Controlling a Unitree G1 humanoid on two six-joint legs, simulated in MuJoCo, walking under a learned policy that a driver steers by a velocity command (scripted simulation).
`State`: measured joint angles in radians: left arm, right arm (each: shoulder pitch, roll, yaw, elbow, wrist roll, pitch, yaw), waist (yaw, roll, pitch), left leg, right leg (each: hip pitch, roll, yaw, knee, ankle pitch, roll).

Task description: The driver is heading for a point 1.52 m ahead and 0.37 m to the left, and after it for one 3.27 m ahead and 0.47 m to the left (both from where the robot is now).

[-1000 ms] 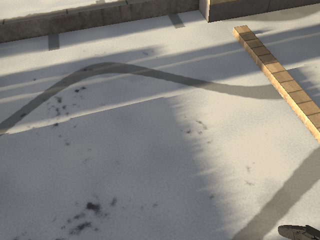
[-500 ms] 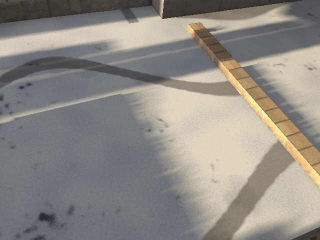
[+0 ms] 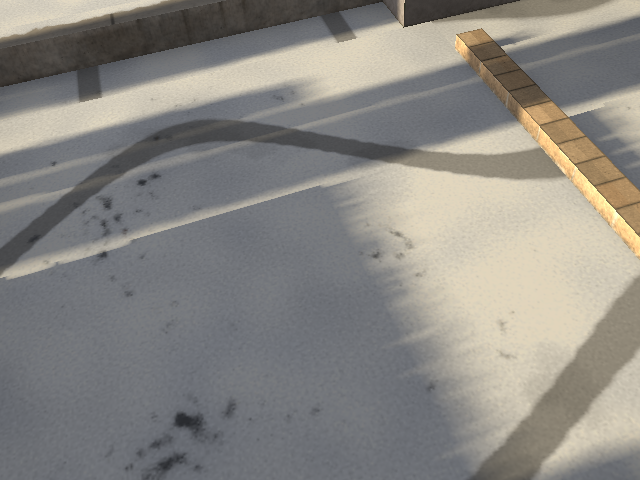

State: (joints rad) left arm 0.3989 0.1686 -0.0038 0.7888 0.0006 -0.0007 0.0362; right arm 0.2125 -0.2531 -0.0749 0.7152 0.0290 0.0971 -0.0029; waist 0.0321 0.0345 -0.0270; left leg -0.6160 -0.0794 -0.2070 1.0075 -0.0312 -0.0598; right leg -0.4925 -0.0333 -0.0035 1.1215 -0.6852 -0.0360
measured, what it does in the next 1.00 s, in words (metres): goes down: left foot 0.15 m lower, then right foot 0.15 m lower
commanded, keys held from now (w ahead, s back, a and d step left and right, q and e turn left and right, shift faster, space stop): w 1.00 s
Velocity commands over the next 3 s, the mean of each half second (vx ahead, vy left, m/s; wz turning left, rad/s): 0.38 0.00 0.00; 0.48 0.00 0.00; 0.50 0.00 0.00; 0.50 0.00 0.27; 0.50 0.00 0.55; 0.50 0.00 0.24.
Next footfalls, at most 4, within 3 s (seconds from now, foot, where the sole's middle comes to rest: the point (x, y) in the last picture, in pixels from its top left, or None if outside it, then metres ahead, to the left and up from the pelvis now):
0.22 left None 0.09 0.16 -0.85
0.80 right None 0.54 -0.05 -1.01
1.22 left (309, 381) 0.85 0.16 -1.01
1.78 right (392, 297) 1.12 -0.08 -1.01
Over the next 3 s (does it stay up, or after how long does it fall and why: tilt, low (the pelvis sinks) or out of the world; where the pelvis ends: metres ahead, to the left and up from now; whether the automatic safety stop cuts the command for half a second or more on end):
stays up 1.55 0.21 -0.23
